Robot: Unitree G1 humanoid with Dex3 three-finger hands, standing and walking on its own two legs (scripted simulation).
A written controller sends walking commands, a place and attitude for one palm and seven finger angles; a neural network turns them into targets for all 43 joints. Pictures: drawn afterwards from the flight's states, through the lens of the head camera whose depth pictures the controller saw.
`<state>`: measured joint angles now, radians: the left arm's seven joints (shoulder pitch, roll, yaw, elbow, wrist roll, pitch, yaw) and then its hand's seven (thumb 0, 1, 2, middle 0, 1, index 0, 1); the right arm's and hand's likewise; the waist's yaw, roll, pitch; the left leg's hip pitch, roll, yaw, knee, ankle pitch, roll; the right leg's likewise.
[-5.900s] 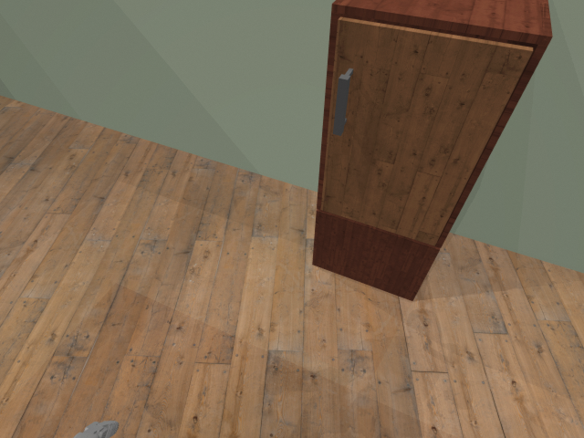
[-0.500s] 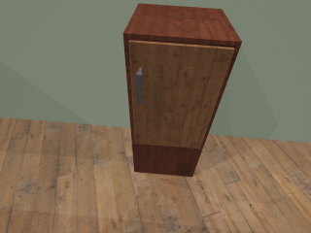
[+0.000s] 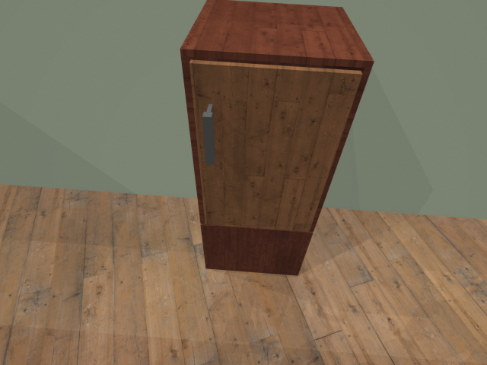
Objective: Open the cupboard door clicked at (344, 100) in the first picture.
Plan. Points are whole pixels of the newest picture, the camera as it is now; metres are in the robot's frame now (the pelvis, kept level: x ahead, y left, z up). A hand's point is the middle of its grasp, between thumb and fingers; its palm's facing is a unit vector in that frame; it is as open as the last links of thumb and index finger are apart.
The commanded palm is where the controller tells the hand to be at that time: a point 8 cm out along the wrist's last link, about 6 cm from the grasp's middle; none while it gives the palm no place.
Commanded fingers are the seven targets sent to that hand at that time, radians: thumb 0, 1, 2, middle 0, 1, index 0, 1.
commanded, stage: shuffle to correct the standing spot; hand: left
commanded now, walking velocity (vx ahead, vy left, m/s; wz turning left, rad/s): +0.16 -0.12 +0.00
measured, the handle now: (210, 134) +0.63 +0.13 +0.03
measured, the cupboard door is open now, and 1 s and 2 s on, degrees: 0 0 0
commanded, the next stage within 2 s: come to a stop and stand still in 0.26 s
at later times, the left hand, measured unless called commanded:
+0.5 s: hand out of the picture +0.13 +0.12 -0.17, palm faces +0.04 -0.97 -0.24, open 7.3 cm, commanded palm none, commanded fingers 0.00 0.90 0.90 -0.20 -0.30 -0.20 -0.30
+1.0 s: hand out of the picture +0.12 +0.11 -0.16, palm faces +0.04 -0.97 -0.26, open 7.3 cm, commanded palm none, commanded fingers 0.00 0.90 0.90 -0.20 -0.30 -0.20 -0.30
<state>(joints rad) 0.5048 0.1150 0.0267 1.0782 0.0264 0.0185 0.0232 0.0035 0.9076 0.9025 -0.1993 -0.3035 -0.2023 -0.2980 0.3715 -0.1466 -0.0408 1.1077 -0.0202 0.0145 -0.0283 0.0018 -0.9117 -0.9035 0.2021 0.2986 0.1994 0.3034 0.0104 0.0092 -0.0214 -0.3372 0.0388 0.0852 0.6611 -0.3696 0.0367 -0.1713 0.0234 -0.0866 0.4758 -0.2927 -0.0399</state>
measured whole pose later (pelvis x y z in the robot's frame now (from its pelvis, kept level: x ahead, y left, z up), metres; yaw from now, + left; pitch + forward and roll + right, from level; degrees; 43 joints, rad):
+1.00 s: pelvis +0.09 -0.07 +0.00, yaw -1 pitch +0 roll +1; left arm 0.27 0.15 0.02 0.96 0.03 0.02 0.06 0.00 0.91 0.90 -0.20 -0.30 -0.20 -0.30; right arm 0.11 -0.18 -0.06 0.95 -0.01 0.05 -0.01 0.00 -0.91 -0.90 0.20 0.30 0.20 0.30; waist 0.04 0.02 0.07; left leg -0.37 -0.02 0.04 0.87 -0.49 -0.01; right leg -0.25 -0.05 -0.08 0.55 -0.29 -0.01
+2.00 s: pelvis +0.10 -0.03 +0.00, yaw -2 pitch -1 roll +0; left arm 0.26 0.17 -0.02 1.05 0.01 0.00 0.03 0.01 0.91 0.90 -0.20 -0.30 -0.20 -0.30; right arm 0.22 -0.18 0.01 1.07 -0.01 -0.03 -0.02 0.00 -0.92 -0.90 0.20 0.30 0.20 0.30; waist 0.01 -0.01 0.03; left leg -0.17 -0.05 0.05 0.48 -0.30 0.06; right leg -0.21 -0.03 0.03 0.49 -0.27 0.03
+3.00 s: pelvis +0.06 -0.08 -0.06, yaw -1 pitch +13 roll -1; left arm 0.23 0.33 0.36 0.23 -0.39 -0.35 -0.44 0.01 0.21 0.61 -0.25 -0.75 -0.25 -0.74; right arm 0.28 -0.22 0.02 0.58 0.04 -0.24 -0.06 0.01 -0.91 -0.90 0.21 0.30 0.20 0.30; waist -0.01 0.03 -0.11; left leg -0.78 0.02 -0.02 1.04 -0.48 -0.01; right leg -0.78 0.01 -0.10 1.00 -0.44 -0.05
